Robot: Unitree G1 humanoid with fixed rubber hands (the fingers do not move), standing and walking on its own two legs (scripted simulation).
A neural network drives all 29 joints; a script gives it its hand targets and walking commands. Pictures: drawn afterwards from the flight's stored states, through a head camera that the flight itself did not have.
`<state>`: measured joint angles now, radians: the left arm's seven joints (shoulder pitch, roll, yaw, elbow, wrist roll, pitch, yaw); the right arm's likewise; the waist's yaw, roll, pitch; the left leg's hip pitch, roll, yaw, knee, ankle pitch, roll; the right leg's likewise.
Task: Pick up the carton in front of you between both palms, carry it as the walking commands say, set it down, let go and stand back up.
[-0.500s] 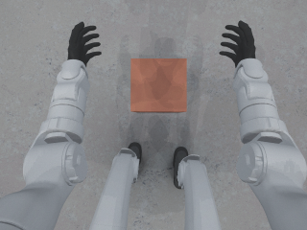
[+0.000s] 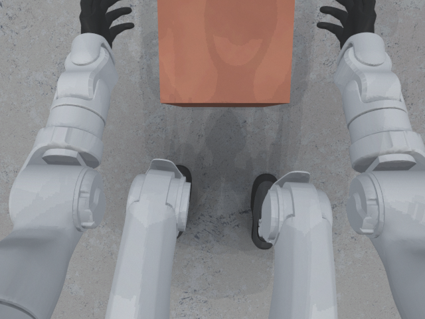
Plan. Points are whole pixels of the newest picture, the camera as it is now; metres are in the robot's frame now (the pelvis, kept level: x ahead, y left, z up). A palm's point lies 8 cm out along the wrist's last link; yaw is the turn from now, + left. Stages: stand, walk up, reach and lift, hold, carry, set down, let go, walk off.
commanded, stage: reach and lift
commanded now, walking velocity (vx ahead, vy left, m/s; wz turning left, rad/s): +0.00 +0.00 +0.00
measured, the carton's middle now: (223, 55) +0.52 +0.02 -0.30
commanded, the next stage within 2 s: none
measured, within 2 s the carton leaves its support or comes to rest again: leaves its support in 0.98 s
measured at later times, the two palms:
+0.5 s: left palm (125, 41) +0.52 +0.20 -0.23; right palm (326, 36) +0.55 -0.15 -0.23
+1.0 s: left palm (140, 39) +0.52 +0.17 -0.22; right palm (314, 33) +0.55 -0.13 -0.22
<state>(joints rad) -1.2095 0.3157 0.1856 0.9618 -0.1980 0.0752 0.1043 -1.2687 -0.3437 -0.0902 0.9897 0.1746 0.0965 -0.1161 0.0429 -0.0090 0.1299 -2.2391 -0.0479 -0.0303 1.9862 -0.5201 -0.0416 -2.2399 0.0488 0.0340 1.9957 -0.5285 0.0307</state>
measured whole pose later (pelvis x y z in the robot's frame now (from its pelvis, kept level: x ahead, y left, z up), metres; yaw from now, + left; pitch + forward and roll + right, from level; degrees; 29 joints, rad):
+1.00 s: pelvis +0.00 +0.00 -0.06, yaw +0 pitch +37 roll +1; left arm -1.40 0.24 0.19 1.11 -0.16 0.09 0.15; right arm -1.49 -0.29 -0.09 1.21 0.13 0.09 -0.15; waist 0.05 -0.01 0.32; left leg -2.28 -0.04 -0.02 2.19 -0.56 -0.04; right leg -2.29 0.06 0.04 2.21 -0.57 0.03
